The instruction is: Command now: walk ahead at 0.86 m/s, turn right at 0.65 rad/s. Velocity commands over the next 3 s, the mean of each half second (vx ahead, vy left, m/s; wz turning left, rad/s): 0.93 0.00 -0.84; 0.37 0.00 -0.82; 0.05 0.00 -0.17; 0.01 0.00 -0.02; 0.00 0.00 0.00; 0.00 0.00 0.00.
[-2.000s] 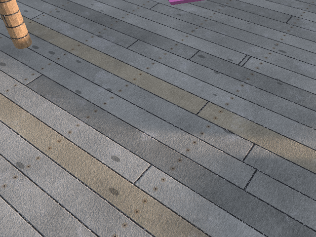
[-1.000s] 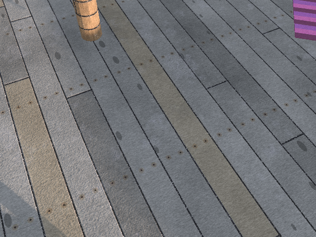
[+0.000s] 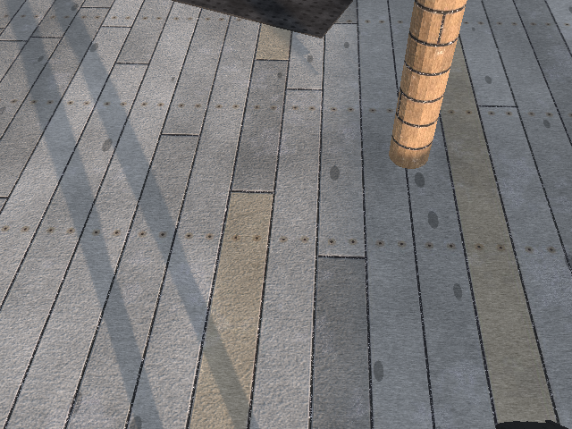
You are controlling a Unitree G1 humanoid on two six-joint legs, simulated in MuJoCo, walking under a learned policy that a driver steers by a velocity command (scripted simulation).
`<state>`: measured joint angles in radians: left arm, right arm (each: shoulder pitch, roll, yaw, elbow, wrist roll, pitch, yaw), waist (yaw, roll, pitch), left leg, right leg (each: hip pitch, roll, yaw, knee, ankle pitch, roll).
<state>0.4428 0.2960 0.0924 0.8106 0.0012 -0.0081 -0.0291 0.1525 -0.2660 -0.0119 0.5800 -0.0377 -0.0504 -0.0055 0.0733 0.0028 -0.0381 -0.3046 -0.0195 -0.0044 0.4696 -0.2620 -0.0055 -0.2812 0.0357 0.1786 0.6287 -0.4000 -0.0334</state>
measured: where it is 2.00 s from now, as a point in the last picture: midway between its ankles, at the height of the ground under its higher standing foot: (455, 370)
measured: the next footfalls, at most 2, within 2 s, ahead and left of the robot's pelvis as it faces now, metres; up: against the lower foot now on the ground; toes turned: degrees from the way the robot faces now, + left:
right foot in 0.40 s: +0.41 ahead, -0.19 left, +0.00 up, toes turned -26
left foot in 0.82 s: +0.79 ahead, -0.31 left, +0.00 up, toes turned -55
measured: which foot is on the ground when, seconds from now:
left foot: down 0.00-0.42, up 0.44-0.80, down 0.82-1.00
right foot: up 0.00-0.38, down 0.40-0.82, up 0.84-1.00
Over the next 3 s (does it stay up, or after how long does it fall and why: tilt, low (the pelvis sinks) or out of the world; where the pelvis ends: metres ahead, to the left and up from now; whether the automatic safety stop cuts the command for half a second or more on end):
stays up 0.65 -0.33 0.01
